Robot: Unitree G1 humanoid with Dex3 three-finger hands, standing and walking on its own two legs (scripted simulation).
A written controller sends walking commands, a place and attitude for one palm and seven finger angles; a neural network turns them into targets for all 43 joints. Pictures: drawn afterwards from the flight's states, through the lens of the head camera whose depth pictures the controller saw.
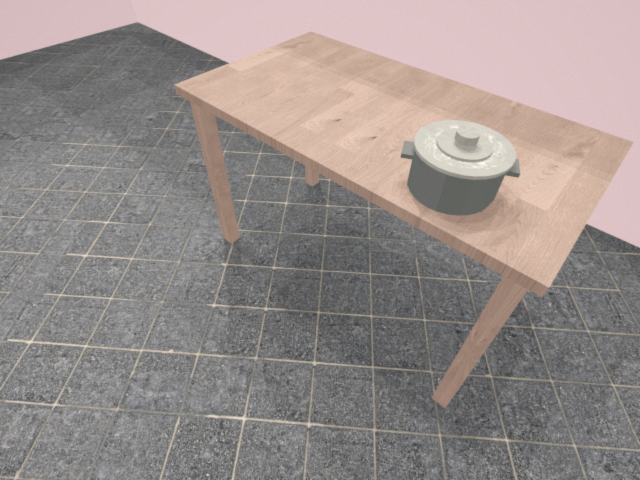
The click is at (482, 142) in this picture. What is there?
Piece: lid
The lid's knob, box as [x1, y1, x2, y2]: [455, 126, 480, 145]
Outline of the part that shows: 457,129 455,135 455,140 457,142 464,145 473,145 477,142 480,133 477,129 470,126 461,126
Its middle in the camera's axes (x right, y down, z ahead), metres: +0.30 -0.21 +0.78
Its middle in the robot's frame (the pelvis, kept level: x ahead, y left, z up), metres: +0.74 -0.25 +0.05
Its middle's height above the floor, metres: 0.83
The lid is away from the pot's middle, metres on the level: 0.00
